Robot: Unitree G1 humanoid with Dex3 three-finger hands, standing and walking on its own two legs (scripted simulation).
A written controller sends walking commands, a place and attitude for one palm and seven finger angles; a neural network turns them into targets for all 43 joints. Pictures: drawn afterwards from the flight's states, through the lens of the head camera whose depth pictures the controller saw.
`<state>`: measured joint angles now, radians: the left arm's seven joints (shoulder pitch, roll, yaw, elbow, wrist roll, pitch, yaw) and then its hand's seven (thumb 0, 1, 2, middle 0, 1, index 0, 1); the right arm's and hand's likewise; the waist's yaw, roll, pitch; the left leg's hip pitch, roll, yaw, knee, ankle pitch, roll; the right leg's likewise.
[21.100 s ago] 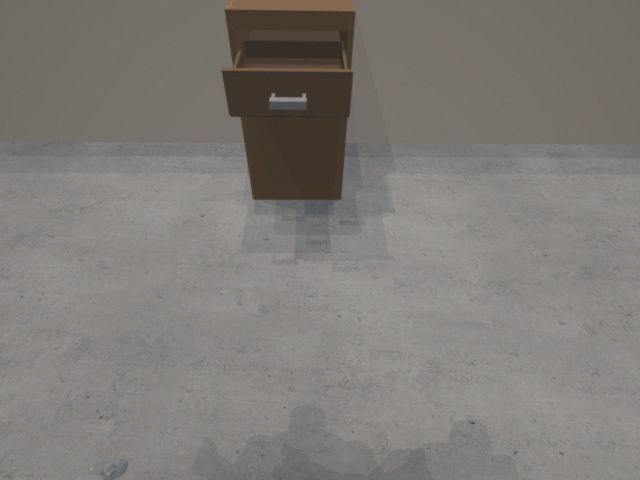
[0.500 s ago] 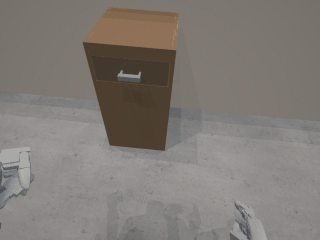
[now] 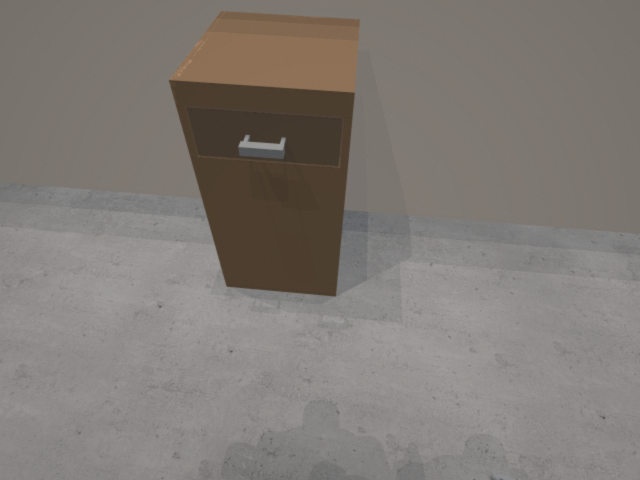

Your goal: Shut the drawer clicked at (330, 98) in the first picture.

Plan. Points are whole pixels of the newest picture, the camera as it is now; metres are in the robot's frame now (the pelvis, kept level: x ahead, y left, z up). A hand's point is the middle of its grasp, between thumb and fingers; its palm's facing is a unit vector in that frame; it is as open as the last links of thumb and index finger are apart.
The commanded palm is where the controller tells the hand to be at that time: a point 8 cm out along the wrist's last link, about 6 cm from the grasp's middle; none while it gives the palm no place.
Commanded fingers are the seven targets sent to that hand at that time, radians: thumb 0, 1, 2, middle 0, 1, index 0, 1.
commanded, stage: let the arm hang, fingers relaxed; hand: left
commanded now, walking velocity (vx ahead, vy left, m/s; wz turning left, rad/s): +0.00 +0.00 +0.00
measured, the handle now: (263, 144) +0.85 +0.17 -0.08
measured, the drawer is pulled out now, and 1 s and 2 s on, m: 0.00 0.00 0.00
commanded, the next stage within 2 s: look to check the result in 0.84 s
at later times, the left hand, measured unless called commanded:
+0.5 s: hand out of the picture +0.00 +0.20 -0.16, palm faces +0.00 -0.96 -0.26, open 6.9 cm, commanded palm none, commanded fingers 0.00 0.90 0.90 -0.20 -0.30 -0.20 -0.30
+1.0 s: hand out of the picture +0.04 +0.17 -0.16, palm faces -0.01 -0.98 -0.22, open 7.4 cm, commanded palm none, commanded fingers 0.00 0.90 0.90 -0.20 -0.30 -0.20 -0.30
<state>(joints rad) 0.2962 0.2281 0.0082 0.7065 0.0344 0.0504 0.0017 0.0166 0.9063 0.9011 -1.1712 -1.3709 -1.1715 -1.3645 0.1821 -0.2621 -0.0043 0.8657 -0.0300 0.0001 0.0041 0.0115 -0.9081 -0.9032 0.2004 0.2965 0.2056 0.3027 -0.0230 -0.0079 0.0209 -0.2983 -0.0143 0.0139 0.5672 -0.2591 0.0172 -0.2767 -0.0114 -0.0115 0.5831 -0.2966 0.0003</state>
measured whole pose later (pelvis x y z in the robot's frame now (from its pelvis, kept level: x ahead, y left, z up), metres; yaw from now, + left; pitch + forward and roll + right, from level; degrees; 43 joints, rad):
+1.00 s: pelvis +0.01 -0.01 +0.01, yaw -1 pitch -1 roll +0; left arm 0.22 0.18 0.01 1.12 0.01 -0.01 0.02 0.01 0.91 0.90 -0.21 -0.30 -0.21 -0.30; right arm 0.24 -0.17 -0.02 1.13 -0.02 0.00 -0.03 0.01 -0.91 -0.90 0.20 0.30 0.20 0.30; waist -0.01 0.01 0.05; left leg -0.19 0.01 0.02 0.40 -0.20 0.00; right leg -0.16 0.02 -0.01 0.40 -0.22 -0.02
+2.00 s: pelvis +0.03 -0.02 +0.02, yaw -1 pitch -1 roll +0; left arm 0.21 0.20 0.02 1.13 0.01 -0.02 0.02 0.01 0.91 0.90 -0.20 -0.30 -0.21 -0.30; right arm 0.22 -0.19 -0.02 1.14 -0.02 0.00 -0.04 0.01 -0.91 -0.90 0.20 0.30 0.20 0.30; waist -0.01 0.01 0.05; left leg -0.14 0.03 0.02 0.37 -0.21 -0.02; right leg -0.12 0.03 -0.01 0.37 -0.23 -0.03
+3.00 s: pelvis +0.03 -0.02 +0.02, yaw -1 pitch -1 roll +0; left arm 0.18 0.26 0.02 1.13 0.01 -0.02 0.01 0.01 0.90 0.90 -0.21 -0.30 -0.21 -0.30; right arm 0.18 -0.25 -0.02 1.14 -0.02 0.00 -0.02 0.01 -0.91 -0.90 0.20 0.30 0.21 0.30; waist -0.01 0.01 0.05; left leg -0.12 0.03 0.02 0.33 -0.18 -0.02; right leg -0.10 0.03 0.00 0.33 -0.20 -0.03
